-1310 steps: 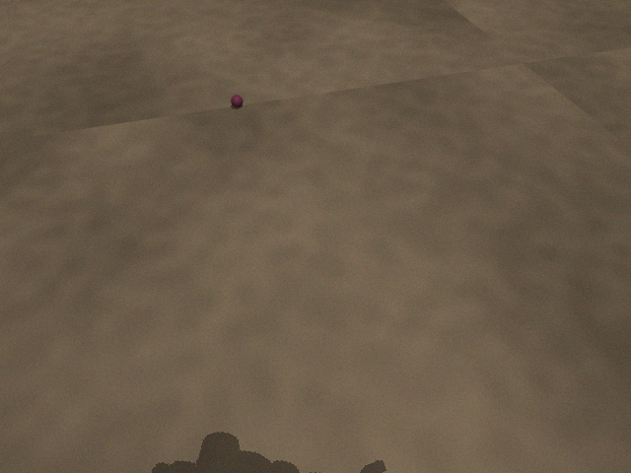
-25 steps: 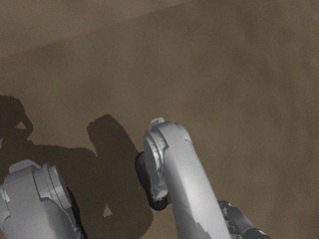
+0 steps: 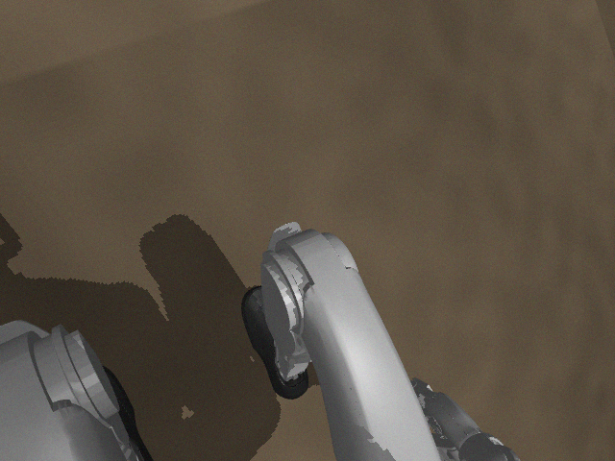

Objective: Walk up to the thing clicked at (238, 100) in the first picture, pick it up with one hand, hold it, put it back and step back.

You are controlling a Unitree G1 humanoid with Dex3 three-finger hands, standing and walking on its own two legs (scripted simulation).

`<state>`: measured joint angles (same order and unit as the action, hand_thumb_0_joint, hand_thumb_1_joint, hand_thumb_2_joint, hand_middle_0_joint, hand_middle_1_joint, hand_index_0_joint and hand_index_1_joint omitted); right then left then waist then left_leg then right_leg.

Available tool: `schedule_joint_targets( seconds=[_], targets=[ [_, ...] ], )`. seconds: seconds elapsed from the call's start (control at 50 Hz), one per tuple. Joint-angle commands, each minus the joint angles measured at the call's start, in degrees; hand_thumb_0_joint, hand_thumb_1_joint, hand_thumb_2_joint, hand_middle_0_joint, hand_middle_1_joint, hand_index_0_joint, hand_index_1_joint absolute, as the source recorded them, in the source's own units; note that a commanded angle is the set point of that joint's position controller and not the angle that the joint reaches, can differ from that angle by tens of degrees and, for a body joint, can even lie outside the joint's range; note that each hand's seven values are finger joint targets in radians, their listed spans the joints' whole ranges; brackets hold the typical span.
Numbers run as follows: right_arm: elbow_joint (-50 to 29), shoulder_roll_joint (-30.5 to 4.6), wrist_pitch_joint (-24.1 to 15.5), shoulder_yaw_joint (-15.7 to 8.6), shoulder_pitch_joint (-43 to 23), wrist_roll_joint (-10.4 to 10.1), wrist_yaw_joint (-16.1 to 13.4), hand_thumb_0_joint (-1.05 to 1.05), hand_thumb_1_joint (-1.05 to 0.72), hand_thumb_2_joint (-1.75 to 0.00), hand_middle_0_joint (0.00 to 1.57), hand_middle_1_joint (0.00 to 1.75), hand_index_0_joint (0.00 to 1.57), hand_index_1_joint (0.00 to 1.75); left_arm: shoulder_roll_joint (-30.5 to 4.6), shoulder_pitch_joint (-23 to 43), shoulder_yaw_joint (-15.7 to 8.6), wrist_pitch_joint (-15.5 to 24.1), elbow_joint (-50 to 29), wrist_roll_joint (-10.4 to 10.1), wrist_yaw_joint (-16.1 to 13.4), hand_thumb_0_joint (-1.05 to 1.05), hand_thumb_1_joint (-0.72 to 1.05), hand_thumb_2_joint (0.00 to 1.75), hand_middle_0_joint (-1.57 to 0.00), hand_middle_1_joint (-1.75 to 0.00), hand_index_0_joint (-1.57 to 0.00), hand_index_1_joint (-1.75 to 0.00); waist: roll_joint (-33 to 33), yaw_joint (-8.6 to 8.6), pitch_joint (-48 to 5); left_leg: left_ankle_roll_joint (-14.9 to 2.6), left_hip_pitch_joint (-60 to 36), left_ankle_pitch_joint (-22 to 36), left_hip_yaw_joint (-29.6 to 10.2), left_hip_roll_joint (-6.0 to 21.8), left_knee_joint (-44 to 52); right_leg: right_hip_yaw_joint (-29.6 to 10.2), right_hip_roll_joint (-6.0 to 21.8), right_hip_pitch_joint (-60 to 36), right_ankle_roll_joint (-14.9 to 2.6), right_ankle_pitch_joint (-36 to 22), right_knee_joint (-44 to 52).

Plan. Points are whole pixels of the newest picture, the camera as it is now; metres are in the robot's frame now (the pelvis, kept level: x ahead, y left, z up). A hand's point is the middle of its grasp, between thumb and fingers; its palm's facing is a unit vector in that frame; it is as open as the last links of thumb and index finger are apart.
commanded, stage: rest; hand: left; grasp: from above
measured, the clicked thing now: out of the picture +0.51 +0.33 -0.27
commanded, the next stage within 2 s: open in 0.86 s
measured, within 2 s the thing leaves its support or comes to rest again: rests again in 1.28 s
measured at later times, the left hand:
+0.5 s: hand out of the picture +0.50 +0.33 -0.24, palm faces -0.47 -0.12 -0.88, open 8.5 cm
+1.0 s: hand out of the picture +0.50 +0.33 -0.24, palm faces -0.46 -0.12 -0.88, open 8.5 cm
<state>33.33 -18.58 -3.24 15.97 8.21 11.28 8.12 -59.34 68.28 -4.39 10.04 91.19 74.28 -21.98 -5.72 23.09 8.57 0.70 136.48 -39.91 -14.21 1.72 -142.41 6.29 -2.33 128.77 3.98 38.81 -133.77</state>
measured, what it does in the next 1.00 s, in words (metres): stands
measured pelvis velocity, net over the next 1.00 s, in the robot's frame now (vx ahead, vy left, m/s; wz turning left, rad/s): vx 0.00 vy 0.00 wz -0.03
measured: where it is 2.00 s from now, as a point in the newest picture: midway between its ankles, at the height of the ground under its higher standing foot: (208, 401)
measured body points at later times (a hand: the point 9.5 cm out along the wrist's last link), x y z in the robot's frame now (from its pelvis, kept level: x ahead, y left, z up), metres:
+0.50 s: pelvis +0.00 +0.00 +0.00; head +0.29 +0.12 +0.31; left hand +0.52 +0.33 -0.19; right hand +0.04 -0.25 -0.06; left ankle +0.06 +0.13 -0.28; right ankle +0.11 -0.13 -0.28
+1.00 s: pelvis +0.00 +0.00 -0.01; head +0.30 +0.12 +0.31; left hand +0.52 +0.33 -0.19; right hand +0.04 -0.25 -0.06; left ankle +0.06 +0.13 -0.28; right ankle +0.11 -0.13 -0.28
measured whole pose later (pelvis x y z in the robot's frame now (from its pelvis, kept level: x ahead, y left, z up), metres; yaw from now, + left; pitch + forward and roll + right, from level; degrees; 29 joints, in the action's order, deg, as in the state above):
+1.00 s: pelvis +0.00 +0.00 -0.01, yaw -2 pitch +30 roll -15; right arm 32.6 -19.8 -6.2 20.8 5.2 12.6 7.7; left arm -65.0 70.0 -3.0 10.7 95.9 73.2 -25.2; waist -8.0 25.2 11.5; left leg 0.5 136.3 -39.9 -16.0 2.2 -144.1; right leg 7.6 -3.3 128.2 4.7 37.6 -133.8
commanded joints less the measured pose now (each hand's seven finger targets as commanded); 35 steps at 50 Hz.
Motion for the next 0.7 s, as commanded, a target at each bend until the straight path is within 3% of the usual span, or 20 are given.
schedule_joint_targets(
  seconds=[0.0, 0.16, 0.2, 0.26, 0.32, 0.36, 0.4, 0.44, 0.5, 0.64, 0.68],
  targets=[
    [1.41, -17.63, -0.01, -4.75, 12.32, 0.01, -1.02, 0.00, -0.91, -0.90, 0.20, 0.30, 0.20, 0.30, -15.58, 18.32, -1.04, 0.24, -8.52, -0.59, -3.32, 0.00, 0.86, 0.64, -1.08, -0.75, -1.16, -0.67, 31.92, 2.44, -42.52, -1.43, -32.84, 15.89, 6.68, 1.37, 12.40, 7.48, -2.21, -22.59, -4.88, -18.71, 10.94],
    [1.25, -18.14, -0.78, -4.14, 11.87, 0.12, -1.05, 0.00, -0.91, -0.90, 0.20, 0.30, 0.20, 0.30, -15.68, 18.58, -0.56, -0.15, -7.19, -0.80, -4.19, 0.00, 0.85, 0.62, -1.08, -0.73, -1.16, -0.65, 32.49, 3.00, -40.63, -1.13, -33.13, 15.57, 6.12, 1.64, 12.80, 8.09, -2.44, -21.29, -5.11, -18.24, 10.64],
    [1.17, -18.33, -1.10, -4.13, 12.10, 0.15, -1.01, 0.00, -0.91, -0.90, 0.20, 0.30, 0.20, 0.30, -14.75, 17.92, -0.06, -0.36, -5.88, -0.88, -4.08, 0.00, 0.85, 0.62, -1.09, -0.73, -1.17, -0.65, 32.47, 3.89, -38.50, -0.99, -32.98, 15.47, 5.98, 1.61, 12.71, 8.28, -2.28, -20.19, -5.22, -17.87, 10.68],
    [0.83, -18.73, -1.18, -3.89, 11.56, 0.04, -1.12, 0.00, -0.91, -0.90, 0.20, 0.30, 0.20, 0.30, -16.43, 19.44, -0.60, -0.30, -8.27, -1.09, -4.15, 0.00, 0.83, 0.61, -1.08, -0.71, -1.15, -0.64, 32.73, 3.53, -40.60, -0.89, -34.07, 16.46, 5.63, 1.80, 12.58, 8.40, -2.25, -20.70, -5.24, -18.55, 10.63],
    [0.79, -18.58, -1.44, -3.71, 11.48, 0.17, -0.99, 0.00, -0.91, -0.90, 0.20, 0.30, 0.20, 0.30, -15.20, 17.91, 0.06, -0.50, -6.90, -1.31, -3.84, 0.00, 0.83, 0.59, -1.06, -0.71, -1.14, -0.63, 32.86, 4.04, -39.70, -0.89, -34.77, 17.33, 5.46, 2.01, 12.27, 8.45, -2.37, -20.37, -5.19, -18.88, 10.36],
    [0.81, -18.33, -1.39, -3.16, 11.34, 0.22, -1.02, 0.00, -0.91, -0.90, 0.20, 0.30, 0.20, 0.30, -16.99, 19.32, -0.37, -0.23, -8.55, -1.39, -4.01, 0.00, 0.80, 0.59, -1.06, -0.70, -1.13, -0.63, 33.70, 3.63, -41.68, -0.99, -34.68, 17.43, 5.51, 2.07, 12.43, 8.27, -2.51, -22.54, -4.95, -19.49, 10.46],
    [0.54, -18.73, -1.32, -3.25, 10.84, 0.33, -1.09, 0.00, -0.91, -0.90, 0.20, 0.30, 0.20, 0.30, -17.38, 18.21, -0.79, -0.18, -7.18, -1.55, -4.14, 0.00, 0.80, 0.59, -1.06, -0.70, -1.13, -0.62, 33.47, 3.53, -40.22, -0.77, -33.78, 16.73, 5.45, 2.07, 12.62, 8.62, -2.34, -21.74, -5.10, -18.91, 10.48],
    [0.64, -18.93, -1.38, -3.01, 10.73, 0.39, -1.11, 0.00, -0.91, -0.90, 0.20, 0.30, 0.20, 0.30, -16.03, 18.12, 0.19, 0.02, -6.20, -1.44, -4.09, 0.00, 0.81, 0.60, -1.07, -0.70, -1.14, -0.63, 33.01, 4.55, -38.16, -0.79, -33.16, 16.21, 5.10, 2.13, 12.25, 8.86, -2.42, -20.28, -5.23, -18.33, 10.44],
    [0.57, -18.70, -1.49, -2.58, 10.38, 0.44, -1.15, 0.00, -0.91, -0.90, 0.20, 0.30, 0.20, 0.30, -17.71, 18.74, -0.15, 0.38, -7.15, -1.36, -4.38, 0.00, 0.82, 0.62, -1.08, -0.70, -1.14, -0.63, 33.55, 3.92, -40.33, -1.02, -33.48, 16.32, 5.26, 2.23, 12.21, 8.54, -2.58, -22.54, -4.89, -18.92, 10.36],
    [0.43, -19.39, -1.95, -1.97, 10.12, 0.65, -1.17, 0.00, -0.91, -0.90, 0.20, 0.30, 0.20, 0.30, -17.53, 17.70, 0.21, 0.51, -5.00, -1.37, -4.81, 0.00, 0.82, 0.59, -1.08, -0.67, -1.15, -0.61, 32.85, 4.97, -37.82, -0.75, -33.09, 16.30, 4.59, 2.40, 12.13, 9.16, -2.49, -20.97, -5.14, -18.57, 10.11],
    [0.45, -19.41, -1.86, -1.71, 9.29, 0.83, -1.27, 0.00, -0.91, -0.90, 0.20, 0.30, 0.20, 0.30, -18.94, 18.19, -0.21, 0.65, -5.47, -1.20, -5.12, 0.00, 0.81, 0.57, -1.07, -0.66, -1.13, -0.60, 33.83, 4.39, -38.56, -0.65, -33.56, 16.76, 4.68, 2.64, 12.10, 9.05, -2.49, -21.42, -5.02, -19.02, 10.30]
  ],
)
